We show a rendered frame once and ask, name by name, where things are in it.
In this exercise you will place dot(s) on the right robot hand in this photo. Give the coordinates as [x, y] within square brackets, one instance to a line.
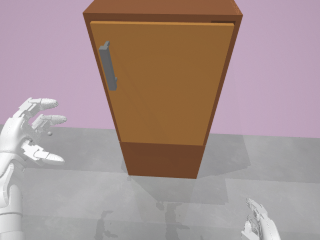
[265, 229]

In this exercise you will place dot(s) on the left robot hand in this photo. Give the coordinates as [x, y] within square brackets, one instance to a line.
[16, 132]

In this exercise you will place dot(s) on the handle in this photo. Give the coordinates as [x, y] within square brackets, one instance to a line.
[108, 66]

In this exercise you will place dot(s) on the robot left forearm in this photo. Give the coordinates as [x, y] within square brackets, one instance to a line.
[12, 168]

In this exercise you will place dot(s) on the cupboard door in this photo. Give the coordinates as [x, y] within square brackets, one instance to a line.
[168, 74]

